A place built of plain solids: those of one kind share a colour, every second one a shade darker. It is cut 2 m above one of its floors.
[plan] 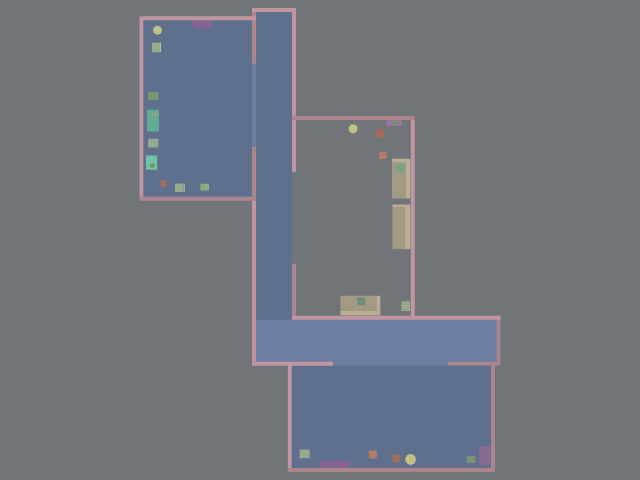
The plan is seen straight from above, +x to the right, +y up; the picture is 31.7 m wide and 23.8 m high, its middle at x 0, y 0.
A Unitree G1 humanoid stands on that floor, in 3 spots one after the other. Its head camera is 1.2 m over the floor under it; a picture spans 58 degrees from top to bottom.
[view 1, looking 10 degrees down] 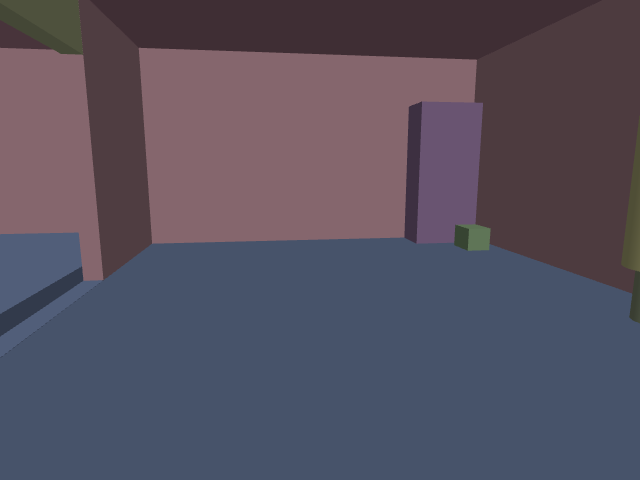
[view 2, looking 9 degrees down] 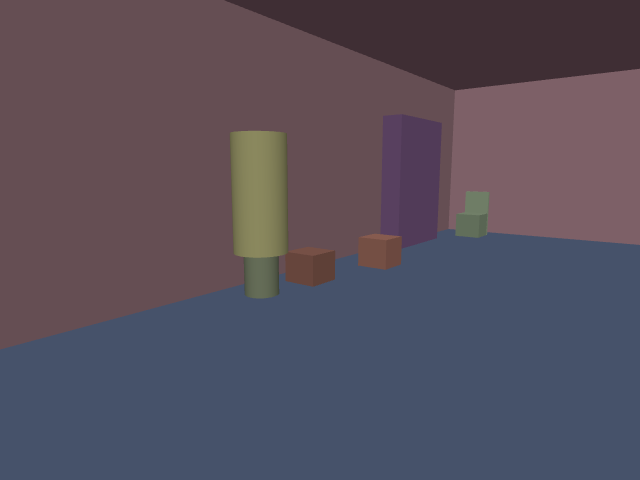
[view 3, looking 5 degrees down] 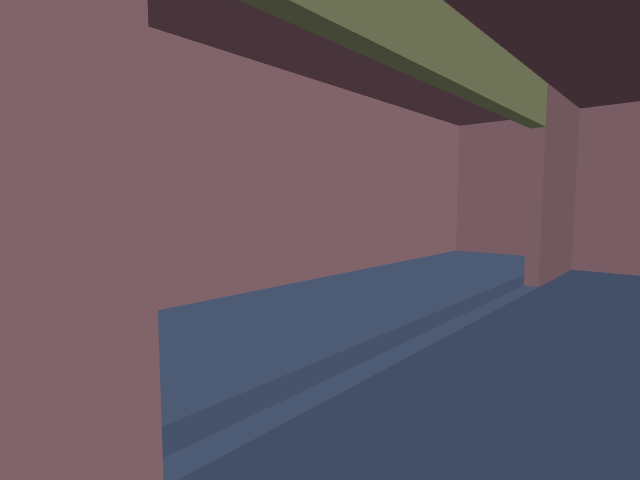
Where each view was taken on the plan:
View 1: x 1.70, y -7.86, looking -8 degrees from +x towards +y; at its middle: floor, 6.91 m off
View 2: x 7.42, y -7.86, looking -142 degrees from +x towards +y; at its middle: wall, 5.67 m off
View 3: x -0.24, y -7.86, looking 41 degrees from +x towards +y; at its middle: wall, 5.98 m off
